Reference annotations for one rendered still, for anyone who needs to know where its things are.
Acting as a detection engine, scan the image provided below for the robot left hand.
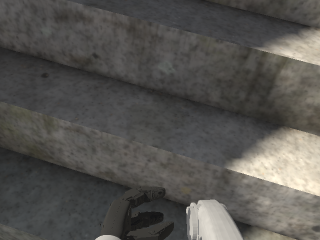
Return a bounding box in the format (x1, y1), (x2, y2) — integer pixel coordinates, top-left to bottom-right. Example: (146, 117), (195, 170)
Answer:
(99, 185), (174, 240)

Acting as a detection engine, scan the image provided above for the robot right thigh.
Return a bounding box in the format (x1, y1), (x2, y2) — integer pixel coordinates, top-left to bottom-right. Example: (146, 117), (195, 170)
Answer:
(186, 199), (244, 240)

